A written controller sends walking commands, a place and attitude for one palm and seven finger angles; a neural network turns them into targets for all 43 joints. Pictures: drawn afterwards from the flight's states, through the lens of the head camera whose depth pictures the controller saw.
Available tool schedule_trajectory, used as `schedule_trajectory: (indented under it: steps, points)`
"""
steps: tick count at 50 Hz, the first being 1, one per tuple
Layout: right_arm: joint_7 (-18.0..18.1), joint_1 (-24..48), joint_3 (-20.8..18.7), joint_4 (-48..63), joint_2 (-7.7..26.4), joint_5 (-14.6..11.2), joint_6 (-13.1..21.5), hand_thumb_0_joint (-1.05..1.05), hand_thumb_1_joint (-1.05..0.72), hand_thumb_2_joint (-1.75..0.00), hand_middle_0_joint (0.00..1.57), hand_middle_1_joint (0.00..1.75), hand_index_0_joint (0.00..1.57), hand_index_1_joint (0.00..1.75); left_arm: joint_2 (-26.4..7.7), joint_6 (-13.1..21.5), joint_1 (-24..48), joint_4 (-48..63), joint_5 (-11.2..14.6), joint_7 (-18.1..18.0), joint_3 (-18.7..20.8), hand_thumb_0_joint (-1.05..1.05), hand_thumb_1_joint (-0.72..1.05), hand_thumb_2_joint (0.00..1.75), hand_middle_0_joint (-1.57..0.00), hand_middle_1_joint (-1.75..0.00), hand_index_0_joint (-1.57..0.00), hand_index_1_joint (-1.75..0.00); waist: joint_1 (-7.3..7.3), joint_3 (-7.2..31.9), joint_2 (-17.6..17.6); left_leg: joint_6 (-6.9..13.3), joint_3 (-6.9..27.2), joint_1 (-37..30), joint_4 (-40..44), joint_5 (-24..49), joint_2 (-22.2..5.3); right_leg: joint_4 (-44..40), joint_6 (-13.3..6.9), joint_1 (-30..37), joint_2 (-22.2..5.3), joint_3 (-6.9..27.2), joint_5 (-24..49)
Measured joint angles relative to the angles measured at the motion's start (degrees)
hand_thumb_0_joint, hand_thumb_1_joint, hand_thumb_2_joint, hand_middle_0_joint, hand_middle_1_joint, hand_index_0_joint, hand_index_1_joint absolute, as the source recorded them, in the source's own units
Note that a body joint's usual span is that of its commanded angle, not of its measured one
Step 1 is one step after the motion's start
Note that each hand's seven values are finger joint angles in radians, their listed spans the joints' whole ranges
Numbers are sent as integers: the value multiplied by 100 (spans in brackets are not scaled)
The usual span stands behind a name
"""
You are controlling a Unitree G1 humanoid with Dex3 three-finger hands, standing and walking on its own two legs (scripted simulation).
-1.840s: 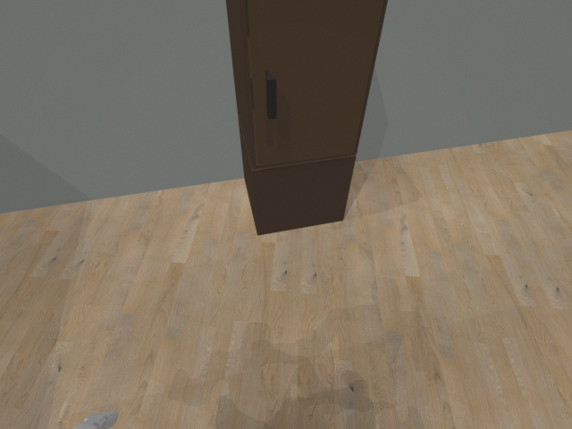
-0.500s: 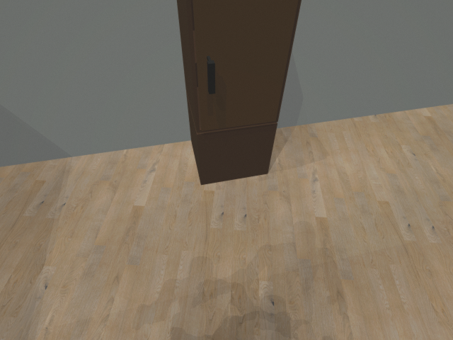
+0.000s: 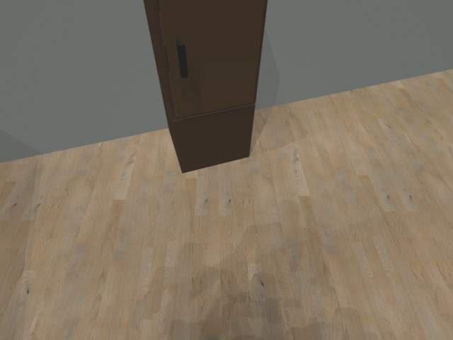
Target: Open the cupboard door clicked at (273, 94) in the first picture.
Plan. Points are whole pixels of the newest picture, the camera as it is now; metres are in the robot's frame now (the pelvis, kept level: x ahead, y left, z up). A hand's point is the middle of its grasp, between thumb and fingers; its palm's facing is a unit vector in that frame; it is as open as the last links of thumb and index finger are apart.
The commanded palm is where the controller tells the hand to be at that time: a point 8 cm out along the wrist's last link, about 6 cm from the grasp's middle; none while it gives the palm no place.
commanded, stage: walk to a spot facing it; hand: left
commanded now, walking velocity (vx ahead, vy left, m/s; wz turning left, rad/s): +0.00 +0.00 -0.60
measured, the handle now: (181, 57) +1.01 +0.25 -0.04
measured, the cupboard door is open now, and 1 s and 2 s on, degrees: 0 0 0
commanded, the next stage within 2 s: turn to face it in 1.90 s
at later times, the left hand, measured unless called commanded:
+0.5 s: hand out of the picture +0.06 +0.19 -0.16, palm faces -0.15 -0.96 -0.23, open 7.4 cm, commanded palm none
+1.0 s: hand (194, 281) +0.26 +0.09 -0.17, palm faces -0.57 -0.81 -0.13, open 7.4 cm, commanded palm none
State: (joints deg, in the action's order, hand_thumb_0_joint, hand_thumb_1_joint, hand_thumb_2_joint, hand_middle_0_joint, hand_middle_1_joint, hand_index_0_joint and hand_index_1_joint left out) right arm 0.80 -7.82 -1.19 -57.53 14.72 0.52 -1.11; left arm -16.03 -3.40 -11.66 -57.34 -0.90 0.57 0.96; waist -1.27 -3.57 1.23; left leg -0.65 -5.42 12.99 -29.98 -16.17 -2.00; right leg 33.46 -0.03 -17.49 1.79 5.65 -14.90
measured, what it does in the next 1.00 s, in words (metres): steps on the spot, turning right: left foot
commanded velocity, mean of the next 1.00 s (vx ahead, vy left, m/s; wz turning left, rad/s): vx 0.21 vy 0.00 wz -0.60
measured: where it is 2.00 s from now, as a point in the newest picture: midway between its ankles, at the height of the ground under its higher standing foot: (288, 317)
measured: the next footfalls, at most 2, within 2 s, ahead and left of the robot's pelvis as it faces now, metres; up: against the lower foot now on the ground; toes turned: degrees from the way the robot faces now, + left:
left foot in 0.60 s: +0.04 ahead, +0.12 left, +0.00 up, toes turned -18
right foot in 1.12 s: +0.19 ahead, -0.23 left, +0.00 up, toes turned -47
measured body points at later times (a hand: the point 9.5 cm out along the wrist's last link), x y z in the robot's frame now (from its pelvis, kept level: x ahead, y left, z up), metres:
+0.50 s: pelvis -0.01 +0.00 +0.01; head +0.01 -0.01 +0.46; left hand +0.07 +0.24 -0.14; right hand +0.03 -0.28 -0.13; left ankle -0.01 +0.14 -0.69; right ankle +0.01 -0.10 -0.73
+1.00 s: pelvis +0.08 -0.01 +0.00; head +0.12 +0.00 +0.45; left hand +0.29 +0.14 -0.16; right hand -0.12 -0.15 -0.13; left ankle +0.01 +0.13 -0.73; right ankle +0.10 -0.20 -0.66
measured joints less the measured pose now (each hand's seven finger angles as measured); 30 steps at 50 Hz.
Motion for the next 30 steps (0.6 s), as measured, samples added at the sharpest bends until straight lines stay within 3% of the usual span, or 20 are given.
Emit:
schedule_trajectory:
  steps: [4,6,9,11,14,23,28,30]
  points:
    - [-11,-84,-60,82,-126,12,-31,0,-90,-90,21,30,21,30,179,-51,-117,163,-2,53,69,1,90,90,-20,-30,-20,-30,-66,-153,-23,-50,-303,35,-353,-214,-150,1000,44,-327,-93,-419,-790]
    - [-14,-152,-99,127,-115,16,-66,0,-90,-90,21,30,21,30,275,0,-230,260,-16,82,93,1,90,90,-20,-30,-20,-30,-79,-145,-156,-131,-370,184,-761,-428,-319,704,-68,-188,-92,-575,-462]
    - [9,-142,-170,141,-96,-6,-200,0,-90,-90,21,30,21,30,421,118,-289,326,-32,4,96,1,90,90,-20,-30,-21,-30,-43,-175,-316,-171,172,859,-2304,-1151,-208,722,-366,-268,62,-619,-413]
    - [5,-115,-193,141,-109,-12,-228,1,-91,-90,20,30,21,30,484,129,-329,362,-14,-37,109,1,90,90,-20,-30,-21,-30,-68,-185,-314,-178,366,1186,-3006,-1023,-102,414,-408,-185,127,-552,-269]
    - [-10,-54,-208,200,-135,0,-199,1,-91,-90,20,30,20,30,513,139,-386,390,5,-54,122,1,90,90,-20,-30,-21,-30,-84,-163,-236,-234,470,1441,-3334,-642,-58,-98,-418,-88,201,-377,94]
    - [-8,21,-234,374,-83,45,-146,0,-91,-90,20,30,20,30,469,173,-488,404,-22,-18,210,1,90,90,-20,-30,-21,-30,-151,160,-153,-305,644,1158,-2459,-581,-35,-766,-344,-66,426,143,606]
    - [-34,-96,-210,458,-129,3,1,0,-91,-90,20,30,20,30,339,165,-562,428,-55,10,272,1,90,90,-20,-30,-21,-30,-265,407,12,-147,584,492,-912,-849,148,-784,-241,-125,491,469,634]
    - [-15,-202,-175,531,-140,-16,141,0,-91,-90,20,30,20,30,283,132,-621,432,-34,26,306,1,90,90,-20,-30,-21,-30,-223,508,21,-10,555,24,80,-594,159,-431,-159,-281,578,535,318]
